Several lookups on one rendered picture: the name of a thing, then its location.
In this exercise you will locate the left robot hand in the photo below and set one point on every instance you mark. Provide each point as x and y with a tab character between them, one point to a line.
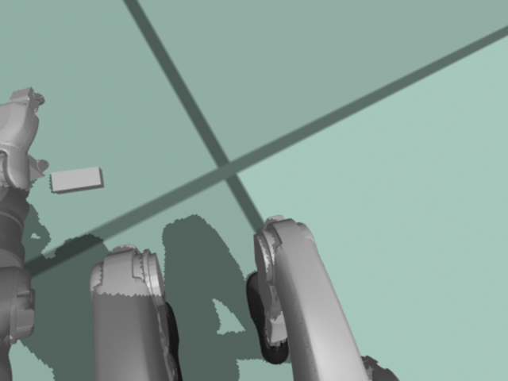
19	125

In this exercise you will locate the right robot hand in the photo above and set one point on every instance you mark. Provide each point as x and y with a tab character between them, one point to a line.
375	372

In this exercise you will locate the left robot arm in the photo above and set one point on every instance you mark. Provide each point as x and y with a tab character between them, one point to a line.
17	298

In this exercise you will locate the small box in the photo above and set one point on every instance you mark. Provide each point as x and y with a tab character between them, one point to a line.
77	180

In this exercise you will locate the left robot foot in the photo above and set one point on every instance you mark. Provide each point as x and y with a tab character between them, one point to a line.
173	341

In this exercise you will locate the right robot foot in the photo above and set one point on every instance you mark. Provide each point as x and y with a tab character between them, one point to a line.
272	354

